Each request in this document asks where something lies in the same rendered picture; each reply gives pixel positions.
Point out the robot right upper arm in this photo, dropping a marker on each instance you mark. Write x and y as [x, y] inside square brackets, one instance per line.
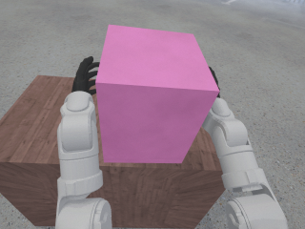
[254, 212]

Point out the carton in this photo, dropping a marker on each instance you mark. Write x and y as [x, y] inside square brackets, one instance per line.
[154, 90]

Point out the robot left upper arm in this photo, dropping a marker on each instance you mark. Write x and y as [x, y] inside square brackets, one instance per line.
[85, 213]

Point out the robot right hand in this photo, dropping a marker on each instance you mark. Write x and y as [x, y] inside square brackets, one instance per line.
[215, 79]

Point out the right robot forearm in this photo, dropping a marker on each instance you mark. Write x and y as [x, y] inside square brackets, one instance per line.
[234, 150]

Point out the robot left hand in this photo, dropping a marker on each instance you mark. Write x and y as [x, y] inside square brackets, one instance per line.
[81, 82]

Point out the pedestal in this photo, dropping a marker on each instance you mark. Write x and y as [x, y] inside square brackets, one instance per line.
[141, 195]

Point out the left robot forearm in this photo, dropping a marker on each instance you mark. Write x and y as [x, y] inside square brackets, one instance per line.
[77, 141]

